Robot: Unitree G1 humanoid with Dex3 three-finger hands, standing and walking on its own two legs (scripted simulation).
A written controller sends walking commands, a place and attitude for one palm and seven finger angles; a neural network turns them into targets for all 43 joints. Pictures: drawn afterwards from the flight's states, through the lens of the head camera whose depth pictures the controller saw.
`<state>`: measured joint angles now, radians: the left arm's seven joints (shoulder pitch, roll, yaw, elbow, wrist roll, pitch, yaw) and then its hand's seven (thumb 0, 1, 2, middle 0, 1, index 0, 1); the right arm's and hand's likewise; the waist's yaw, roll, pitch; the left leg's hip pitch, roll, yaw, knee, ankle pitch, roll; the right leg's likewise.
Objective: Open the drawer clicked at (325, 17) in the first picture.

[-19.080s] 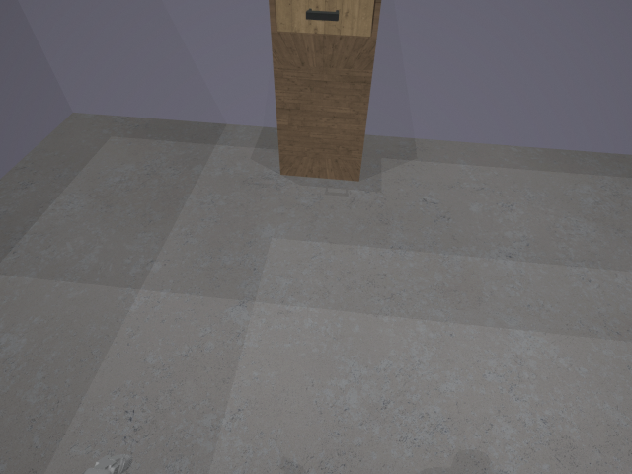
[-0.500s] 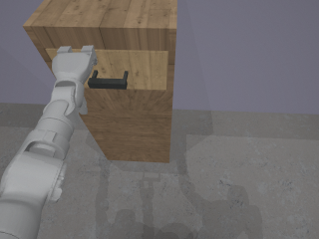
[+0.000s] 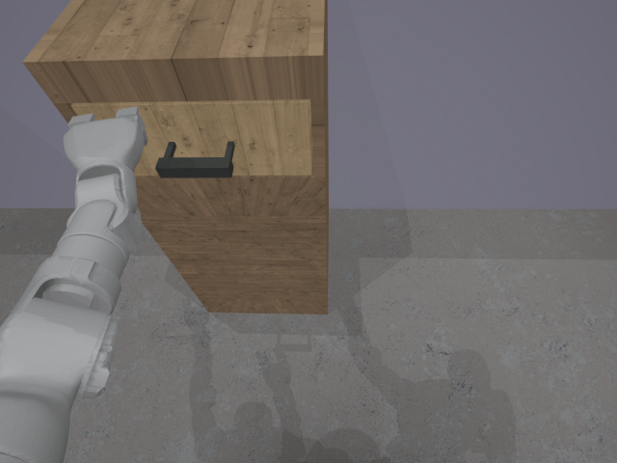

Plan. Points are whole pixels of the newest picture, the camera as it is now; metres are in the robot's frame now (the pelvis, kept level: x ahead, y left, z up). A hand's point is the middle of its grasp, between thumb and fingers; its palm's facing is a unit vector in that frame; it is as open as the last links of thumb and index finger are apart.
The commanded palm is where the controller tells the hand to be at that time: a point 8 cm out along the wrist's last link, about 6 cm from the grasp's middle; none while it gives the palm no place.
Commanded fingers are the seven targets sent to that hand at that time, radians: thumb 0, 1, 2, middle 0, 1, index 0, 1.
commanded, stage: re-aim the fingers above the handle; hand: left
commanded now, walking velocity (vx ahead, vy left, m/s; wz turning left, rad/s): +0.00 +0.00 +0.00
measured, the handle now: (198, 157) +0.57 +0.17 +0.03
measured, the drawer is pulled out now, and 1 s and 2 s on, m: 0.00 0.00 0.00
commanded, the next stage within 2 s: lower the fingers behind the handle in 0.08 s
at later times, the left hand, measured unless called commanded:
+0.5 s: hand (149, 196) +0.47 +0.22 +0.06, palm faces -0.14 +0.06 -0.99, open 13.8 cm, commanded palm +0.46 +0.17 +0.12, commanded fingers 0.00 -0.50 0.30 -0.30 -1.20 -0.30 -1.20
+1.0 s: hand (191, 194) +0.48 +0.17 +0.04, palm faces +0.06 +0.02 -1.00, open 13.9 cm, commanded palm +0.46 +0.17 +0.08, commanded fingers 0.00 -0.50 0.30 -0.30 -1.20 -0.30 -1.20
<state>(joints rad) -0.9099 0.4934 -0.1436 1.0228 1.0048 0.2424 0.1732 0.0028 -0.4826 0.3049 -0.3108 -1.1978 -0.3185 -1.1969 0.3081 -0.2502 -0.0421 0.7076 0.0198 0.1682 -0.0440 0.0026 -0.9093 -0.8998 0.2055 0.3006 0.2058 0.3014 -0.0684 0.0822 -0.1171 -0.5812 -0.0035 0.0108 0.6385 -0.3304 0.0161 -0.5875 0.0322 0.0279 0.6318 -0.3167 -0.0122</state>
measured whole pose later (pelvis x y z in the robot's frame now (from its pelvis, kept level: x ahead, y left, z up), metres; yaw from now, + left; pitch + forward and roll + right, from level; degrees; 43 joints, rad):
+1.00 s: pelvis -0.02 +0.01 -0.02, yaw +0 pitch +19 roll -1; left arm -0.90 0.36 -0.14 1.01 1.10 0.10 0.37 0.00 -0.49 0.30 -0.31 -1.22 -0.30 -1.20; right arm 0.32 -0.23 -0.06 0.71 -0.02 0.13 -0.01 0.00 -0.91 -0.90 0.20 0.30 0.21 0.30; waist -0.10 0.06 -0.14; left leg -0.75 0.00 0.01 0.80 -0.38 0.02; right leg -0.75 0.03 0.02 0.77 -0.35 -0.01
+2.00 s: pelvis -0.04 +0.01 -0.03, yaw +0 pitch +20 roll -1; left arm -1.04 0.45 -0.18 1.07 1.06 0.02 0.20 0.00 -0.49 0.30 -0.28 -1.20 -0.28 -1.35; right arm 0.42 -0.25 -0.04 0.68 0.00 0.11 -0.04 0.00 -0.91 -0.90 0.21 0.30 0.21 0.30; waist -0.14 0.05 -0.15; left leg -0.87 0.00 0.00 0.90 -0.39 0.03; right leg -0.85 0.03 0.01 0.85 -0.36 0.00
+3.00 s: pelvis +0.01 -0.01 +0.00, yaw +2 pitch +14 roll +0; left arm -0.84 0.43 -0.15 0.90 1.04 0.08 0.19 0.00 -0.49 0.30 -0.32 -1.20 -0.32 -1.20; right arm 0.23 -0.25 -0.05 0.66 0.01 0.15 -0.04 0.00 -0.91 -0.90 0.20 0.30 0.21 0.30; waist -0.04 0.06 -0.12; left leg -0.54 0.00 -0.02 0.64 -0.34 0.00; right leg -0.54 0.03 -0.01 0.64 -0.34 -0.03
